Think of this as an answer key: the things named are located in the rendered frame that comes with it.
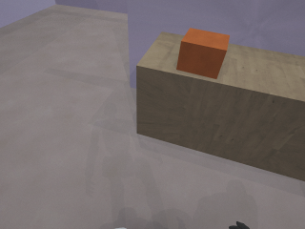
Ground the carton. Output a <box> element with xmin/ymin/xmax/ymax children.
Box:
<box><xmin>176</xmin><ymin>28</ymin><xmax>230</xmax><ymax>79</ymax></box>

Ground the pedestal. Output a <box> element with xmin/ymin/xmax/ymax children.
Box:
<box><xmin>136</xmin><ymin>31</ymin><xmax>305</xmax><ymax>181</ymax></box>

